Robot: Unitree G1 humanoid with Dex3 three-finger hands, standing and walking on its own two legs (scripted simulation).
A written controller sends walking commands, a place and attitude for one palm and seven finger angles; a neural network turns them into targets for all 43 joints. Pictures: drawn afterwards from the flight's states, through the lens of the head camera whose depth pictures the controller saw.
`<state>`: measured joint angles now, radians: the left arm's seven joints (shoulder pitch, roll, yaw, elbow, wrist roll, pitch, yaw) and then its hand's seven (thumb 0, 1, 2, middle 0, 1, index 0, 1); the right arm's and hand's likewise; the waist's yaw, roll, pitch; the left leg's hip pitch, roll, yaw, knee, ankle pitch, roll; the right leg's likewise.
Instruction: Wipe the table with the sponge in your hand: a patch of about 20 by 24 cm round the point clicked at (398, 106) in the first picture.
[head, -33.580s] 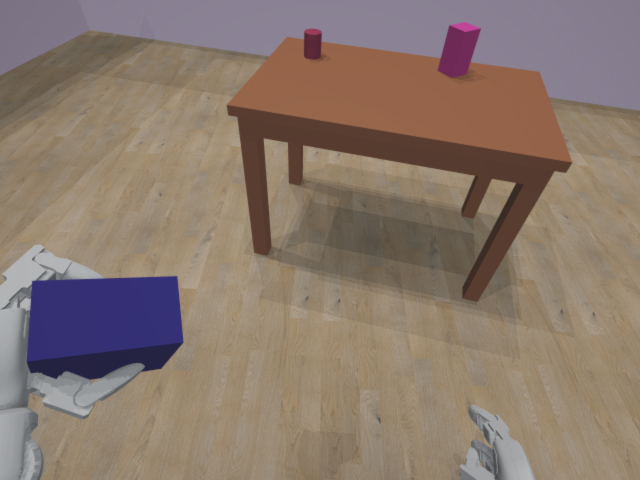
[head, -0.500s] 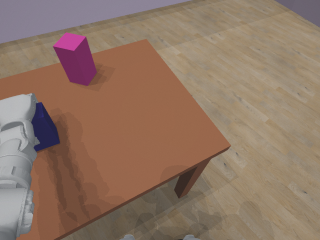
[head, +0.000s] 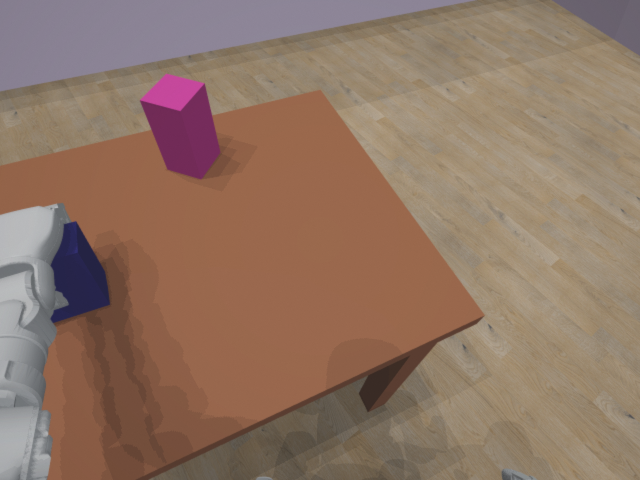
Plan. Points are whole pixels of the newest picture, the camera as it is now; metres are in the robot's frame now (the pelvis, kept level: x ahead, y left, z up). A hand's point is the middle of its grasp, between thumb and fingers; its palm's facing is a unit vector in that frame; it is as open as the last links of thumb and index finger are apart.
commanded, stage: wipe back along the first lane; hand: left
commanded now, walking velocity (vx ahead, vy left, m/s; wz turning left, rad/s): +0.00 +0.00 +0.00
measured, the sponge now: (55, 285) +0.36 +0.38 -0.03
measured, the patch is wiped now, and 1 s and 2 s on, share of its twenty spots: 0.85 0.85 0.90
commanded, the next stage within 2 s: lift the sponge slowly off the table in 1.54 s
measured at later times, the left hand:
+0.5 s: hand (40, 302) +0.31 +0.36 +0.01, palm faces -0.07 +0.01 -1.00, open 10.6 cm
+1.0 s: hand (39, 339) +0.27 +0.35 +0.01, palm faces -0.06 -0.01 -1.00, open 10.6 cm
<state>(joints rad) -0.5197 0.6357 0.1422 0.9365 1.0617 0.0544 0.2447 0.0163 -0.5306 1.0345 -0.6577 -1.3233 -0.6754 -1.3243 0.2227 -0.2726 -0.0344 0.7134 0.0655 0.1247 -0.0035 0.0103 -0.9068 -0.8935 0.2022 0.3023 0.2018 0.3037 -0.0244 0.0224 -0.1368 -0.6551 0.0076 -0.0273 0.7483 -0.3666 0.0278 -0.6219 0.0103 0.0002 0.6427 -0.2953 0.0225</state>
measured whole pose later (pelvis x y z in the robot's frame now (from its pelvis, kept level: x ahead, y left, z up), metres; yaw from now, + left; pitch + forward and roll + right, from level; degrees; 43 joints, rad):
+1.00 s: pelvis +0.00 +0.00 +0.00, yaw +1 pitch +10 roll -2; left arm -0.05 0.49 0.05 0.42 0.98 0.20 0.28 0.01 -0.51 1.03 -0.63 -1.35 -0.65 -1.35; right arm 0.17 -0.26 -0.03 0.67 0.07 0.08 -0.03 0.01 -0.91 -0.89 0.20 0.30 0.20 0.30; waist 0.04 0.05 -0.14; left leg -0.52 0.00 -0.03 0.72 -0.37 0.03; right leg -0.50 0.00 0.00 0.64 -0.31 0.02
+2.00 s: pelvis +0.00 -0.01 +0.01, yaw +1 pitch +5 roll -1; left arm 0.22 0.43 0.03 0.17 0.96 0.20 0.25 0.00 -0.51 1.03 -0.63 -1.34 -0.65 -1.35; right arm 0.11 -0.24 -0.02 0.68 0.04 0.03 -0.05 0.02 -0.91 -0.89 0.20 0.30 0.20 0.30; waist 0.09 0.06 -0.09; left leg -0.39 0.00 -0.02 0.65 -0.35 0.02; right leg -0.38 0.00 0.00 0.58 -0.30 0.02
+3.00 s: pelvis -0.01 -0.02 +0.03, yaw +1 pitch -2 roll -1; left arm 0.20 0.48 0.02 0.04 0.92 0.22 0.12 0.00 -0.54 1.03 -0.68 -1.29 -0.69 -1.29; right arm 0.05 -0.25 0.00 0.73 0.04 0.00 -0.07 0.02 -0.91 -0.89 0.20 0.30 0.20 0.30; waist 0.12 0.08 0.00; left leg -0.17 0.00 -0.03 0.46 -0.25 0.01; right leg -0.16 0.00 0.00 0.41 -0.21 0.01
